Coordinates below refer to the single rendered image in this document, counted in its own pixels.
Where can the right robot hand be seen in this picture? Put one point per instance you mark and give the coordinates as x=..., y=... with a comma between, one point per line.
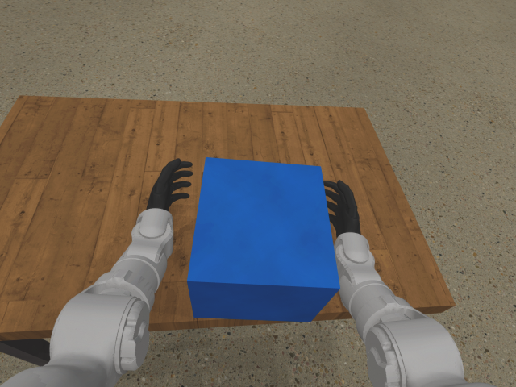
x=346, y=217

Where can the robot right forearm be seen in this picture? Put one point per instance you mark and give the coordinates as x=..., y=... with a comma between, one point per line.
x=363, y=293

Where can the left robot hand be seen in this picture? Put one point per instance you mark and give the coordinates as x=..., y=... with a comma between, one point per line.
x=161, y=196

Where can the carton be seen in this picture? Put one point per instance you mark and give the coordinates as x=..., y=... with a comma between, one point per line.
x=262, y=245

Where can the robot left upper arm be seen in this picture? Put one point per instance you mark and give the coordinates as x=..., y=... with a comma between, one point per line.
x=98, y=338

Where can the robot right upper arm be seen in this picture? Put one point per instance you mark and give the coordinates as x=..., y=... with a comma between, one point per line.
x=413, y=353

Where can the table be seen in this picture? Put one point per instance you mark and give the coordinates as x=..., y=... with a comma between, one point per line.
x=75, y=174

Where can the robot left forearm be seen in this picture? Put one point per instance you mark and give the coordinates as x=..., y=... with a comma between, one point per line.
x=140, y=269

